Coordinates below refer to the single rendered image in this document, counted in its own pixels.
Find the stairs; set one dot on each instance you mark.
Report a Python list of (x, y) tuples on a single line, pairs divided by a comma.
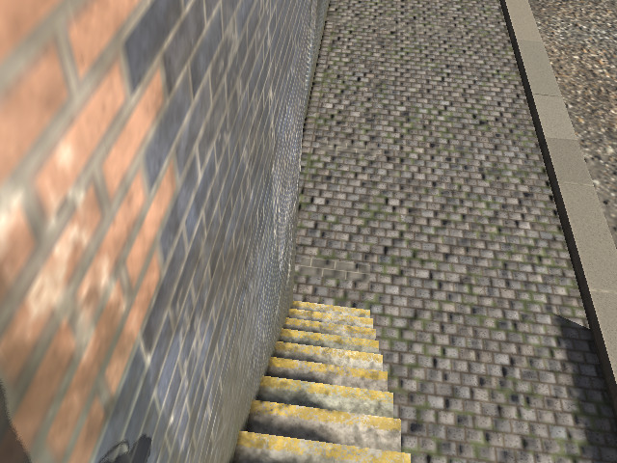
[(325, 396)]

